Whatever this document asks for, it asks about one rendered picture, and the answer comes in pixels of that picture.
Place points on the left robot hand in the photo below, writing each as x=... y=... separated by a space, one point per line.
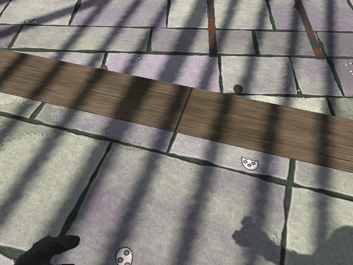
x=46 y=248

